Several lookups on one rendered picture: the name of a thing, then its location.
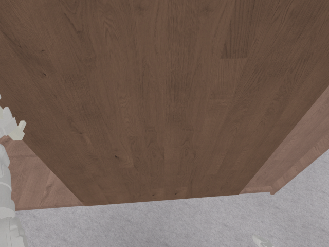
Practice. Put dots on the left robot upper arm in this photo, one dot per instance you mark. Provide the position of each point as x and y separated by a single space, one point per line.
11 233

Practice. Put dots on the robot left forearm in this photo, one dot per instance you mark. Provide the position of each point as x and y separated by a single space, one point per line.
7 206

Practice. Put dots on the left robot hand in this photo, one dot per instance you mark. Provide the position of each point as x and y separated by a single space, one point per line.
8 123

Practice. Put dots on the handle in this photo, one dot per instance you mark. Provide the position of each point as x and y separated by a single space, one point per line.
17 133

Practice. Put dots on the right robot hand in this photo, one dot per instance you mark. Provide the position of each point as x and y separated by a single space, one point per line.
261 242

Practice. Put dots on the wardrobe door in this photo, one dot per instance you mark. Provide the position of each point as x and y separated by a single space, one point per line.
131 101
312 128

